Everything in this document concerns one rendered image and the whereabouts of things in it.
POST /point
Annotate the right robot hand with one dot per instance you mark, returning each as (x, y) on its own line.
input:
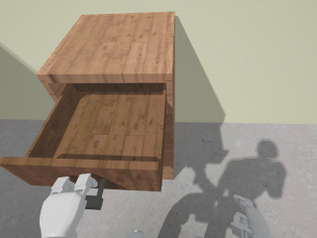
(247, 226)

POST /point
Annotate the handle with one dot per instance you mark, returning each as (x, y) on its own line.
(94, 202)

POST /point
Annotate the drawer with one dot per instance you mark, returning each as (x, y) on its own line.
(113, 131)

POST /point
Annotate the cabinet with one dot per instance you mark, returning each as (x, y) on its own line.
(119, 48)

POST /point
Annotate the left robot hand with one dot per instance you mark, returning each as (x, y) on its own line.
(63, 209)

